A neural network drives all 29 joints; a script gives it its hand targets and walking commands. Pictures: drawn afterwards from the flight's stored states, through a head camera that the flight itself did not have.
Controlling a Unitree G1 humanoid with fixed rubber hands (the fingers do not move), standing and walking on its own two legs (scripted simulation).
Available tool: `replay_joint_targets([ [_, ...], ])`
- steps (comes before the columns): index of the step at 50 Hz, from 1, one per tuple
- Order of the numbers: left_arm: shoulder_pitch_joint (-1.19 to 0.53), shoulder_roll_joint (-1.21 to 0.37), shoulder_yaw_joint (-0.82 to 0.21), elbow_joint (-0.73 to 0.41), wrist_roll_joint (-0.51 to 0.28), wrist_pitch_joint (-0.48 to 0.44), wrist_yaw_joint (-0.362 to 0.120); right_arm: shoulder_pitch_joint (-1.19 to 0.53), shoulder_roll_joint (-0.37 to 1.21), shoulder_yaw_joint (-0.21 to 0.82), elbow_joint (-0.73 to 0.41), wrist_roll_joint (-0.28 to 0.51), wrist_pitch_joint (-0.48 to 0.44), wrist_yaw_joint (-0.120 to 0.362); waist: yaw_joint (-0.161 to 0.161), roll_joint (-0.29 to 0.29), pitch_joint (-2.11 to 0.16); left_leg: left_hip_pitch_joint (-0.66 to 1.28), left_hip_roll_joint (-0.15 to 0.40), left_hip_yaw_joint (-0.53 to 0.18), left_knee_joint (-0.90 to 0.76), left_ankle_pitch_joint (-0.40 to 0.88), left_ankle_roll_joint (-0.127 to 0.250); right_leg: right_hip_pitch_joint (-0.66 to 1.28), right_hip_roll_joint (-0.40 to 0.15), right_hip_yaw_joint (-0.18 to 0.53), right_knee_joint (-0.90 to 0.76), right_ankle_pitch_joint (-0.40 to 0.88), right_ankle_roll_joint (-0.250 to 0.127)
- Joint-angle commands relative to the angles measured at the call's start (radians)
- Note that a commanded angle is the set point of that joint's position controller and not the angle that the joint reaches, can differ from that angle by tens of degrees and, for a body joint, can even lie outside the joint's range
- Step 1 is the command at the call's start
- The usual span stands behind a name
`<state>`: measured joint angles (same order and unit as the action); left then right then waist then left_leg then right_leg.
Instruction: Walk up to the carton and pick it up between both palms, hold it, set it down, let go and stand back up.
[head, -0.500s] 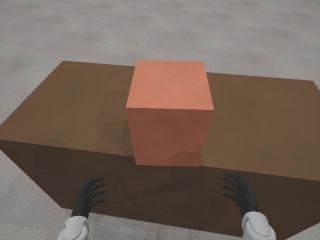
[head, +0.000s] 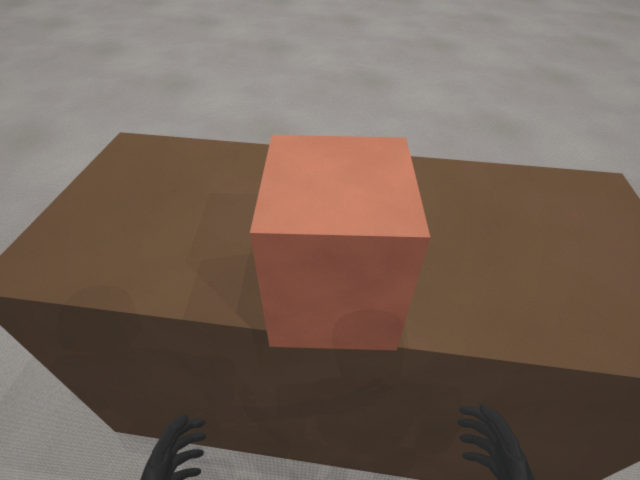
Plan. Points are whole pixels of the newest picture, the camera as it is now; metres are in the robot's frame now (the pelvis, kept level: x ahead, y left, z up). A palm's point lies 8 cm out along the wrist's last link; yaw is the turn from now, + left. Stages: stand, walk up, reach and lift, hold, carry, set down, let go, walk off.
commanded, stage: set down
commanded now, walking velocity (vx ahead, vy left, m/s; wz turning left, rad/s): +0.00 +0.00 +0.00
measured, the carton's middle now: (335, 245) +0.45 +0.01 +0.05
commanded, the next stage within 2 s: let go in 0.70 s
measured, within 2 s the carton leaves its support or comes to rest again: neither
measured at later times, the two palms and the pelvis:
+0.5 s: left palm out of the picture +0.14 +0.22 -0.09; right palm out of the picture +0.14 -0.22 -0.09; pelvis +0.00 -0.01 +0.00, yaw +0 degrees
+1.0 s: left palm out of the picture +0.14 +0.21 -0.09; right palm out of the picture +0.14 -0.23 -0.09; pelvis -0.01 -0.01 +0.00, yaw +0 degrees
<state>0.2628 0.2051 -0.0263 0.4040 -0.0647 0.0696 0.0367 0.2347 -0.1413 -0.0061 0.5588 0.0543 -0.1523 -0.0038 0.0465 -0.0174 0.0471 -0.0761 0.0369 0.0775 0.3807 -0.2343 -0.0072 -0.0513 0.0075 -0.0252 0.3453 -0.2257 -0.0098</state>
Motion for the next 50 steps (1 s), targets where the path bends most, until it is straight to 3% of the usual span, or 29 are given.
replay_joint_targets([
  [1, -0.091, 0.106, 0.045, -0.156, 0.019, -0.032, 0.000, -0.100, -0.116, -0.030, -0.123, -0.014, -0.057, -0.002, -0.012, 0.064, -0.096, 0.124, -0.022, -0.026, -0.017, 0.401, -0.048, -0.096, 0.008, 0.017, -0.076, 0.217, -0.025],
  [4, -0.092, 0.109, 0.048, -0.138, 0.030, -0.012, -0.007, -0.097, -0.120, -0.029, -0.086, -0.023, -0.058, 0.000, -0.002, 0.049, -0.092, 0.136, -0.021, -0.026, -0.013, 0.399, -0.046, -0.090, 0.006, 0.008, -0.077, 0.222, -0.021],
  [8, -0.105, 0.126, 0.056, -0.114, 0.035, -0.018, -0.010, -0.095, -0.124, -0.042, -0.072, -0.036, -0.075, 0.002, -0.013, 0.034, -0.074, 0.117, -0.023, -0.009, -0.012, 0.375, -0.041, -0.102, 0.008, 0.008, -0.072, 0.225, -0.013],
  [13, -0.110, 0.114, 0.064, -0.063, 0.047, -0.011, -0.020, -0.098, -0.123, -0.039, -0.020, -0.047, -0.086, 0.001, -0.009, 0.045, -0.064, 0.120, -0.023, -0.008, -0.009, 0.362, -0.043, -0.096, 0.004, 0.004, -0.066, 0.231, -0.004],
  [15, -0.116, 0.116, 0.061, -0.048, 0.051, -0.006, -0.022, -0.095, -0.122, -0.040, 0.004, -0.049, -0.088, 0.002, -0.022, 0.040, -0.061, 0.117, -0.020, -0.009, -0.006, 0.360, -0.042, -0.109, 0.008, 0.000, -0.063, 0.220, -0.005],
  [20, -0.134, 0.109, 0.057, -0.048, 0.053, -0.001, -0.013, -0.107, -0.130, -0.043, 0.025, -0.058, -0.093, 0.012, -0.012, 0.030, -0.076, 0.109, -0.018, -0.009, -0.005, 0.360, -0.042, -0.109, 0.004, -0.001, -0.053, 0.228, -0.011],
  [25, -0.143, 0.106, 0.058, -0.004, 0.062, 0.016, -0.019, -0.110, -0.127, -0.044, 0.055, -0.068, -0.089, 0.013, -0.021, 0.026, -0.037, 0.099, -0.025, -0.001, -0.022, 0.275, -0.032, -0.124, -0.002, 0.002, -0.062, 0.190, -0.001],
  [28, -0.155, 0.111, 0.065, -0.016, 0.065, 0.019, -0.015, -0.121, -0.137, -0.044, 0.054, -0.073, -0.088, 0.016, -0.013, 0.022, -0.064, 0.104, -0.026, 0.002, -0.018, 0.277, -0.030, -0.119, -0.005, 0.000, -0.055, 0.195, -0.005],
  [29, -0.147, 0.106, 0.065, -0.007, 0.066, 0.019, -0.015, -0.118, -0.135, -0.048, 0.063, -0.080, -0.088, 0.014, -0.027, 0.022, -0.061, 0.106, -0.026, 0.004, -0.011, 0.286, -0.031, -0.128, -0.004, 0.001, -0.049, 0.208, 0.001],
  [33, -0.179, 0.116, 0.067, -0.010, 0.071, 0.021, -0.011, -0.144, -0.144, -0.052, 0.076, -0.081, -0.096, 0.018, -0.026, 0.042, -0.061, 0.107, -0.029, 0.007, -0.014, 0.252, -0.031, -0.139, -0.004, 0.002, -0.045, 0.181, 0.002],
  [36, -0.181, 0.113, 0.068, -0.008, 0.074, 0.022, -0.011, -0.137, -0.137, -0.046, 0.075, -0.082, -0.099, 0.018, -0.028, 0.024, -0.066, 0.097, -0.033, 0.009, -0.011, 0.244, -0.025, -0.132, -0.003, 0.005, -0.044, 0.191, 0.002],
  [37, -0.180, 0.118, 0.072, -0.008, 0.072, 0.021, -0.013, -0.143, -0.144, -0.045, 0.078, -0.082, -0.099, 0.018, -0.016, 0.015, -0.058, 0.102, -0.035, 0.013, -0.010, 0.242, -0.024, -0.137, -0.009, 0.006, -0.042, 0.190, 0.004],
  [39, -0.176, 0.110, 0.066, -0.009, 0.071, 0.020, -0.012, -0.146, -0.151, -0.051, 0.081, -0.082, -0.101, 0.017, -0.032, 0.017, -0.066, 0.108, -0.034, 0.015, -0.006, 0.249, -0.026, -0.146, -0.006, 0.006, -0.036, 0.201, 0.007],
  [41, -0.168, 0.117, 0.070, -0.001, 0.067, 0.021, -0.015, -0.142, -0.154, -0.047, 0.075, -0.078, -0.102, 0.016, -0.019, 0.008, -0.078, 0.105, -0.035, 0.013, -0.006, 0.252, -0.025, -0.130, -0.005, 0.009, -0.037, 0.210, 0.008],
  [50, -0.187, 0.110, 0.069, -0.001, 0.062, 0.019, -0.014, -0.150, -0.151, -0.048, 0.088, -0.076, -0.106, 0.017, -0.034, 0.022, -0.080, 0.117, -0.035, 0.012, 0.001, 0.250, -0.028, -0.152, 0.000, 0.011, -0.035, 0.194, 0.003],
])
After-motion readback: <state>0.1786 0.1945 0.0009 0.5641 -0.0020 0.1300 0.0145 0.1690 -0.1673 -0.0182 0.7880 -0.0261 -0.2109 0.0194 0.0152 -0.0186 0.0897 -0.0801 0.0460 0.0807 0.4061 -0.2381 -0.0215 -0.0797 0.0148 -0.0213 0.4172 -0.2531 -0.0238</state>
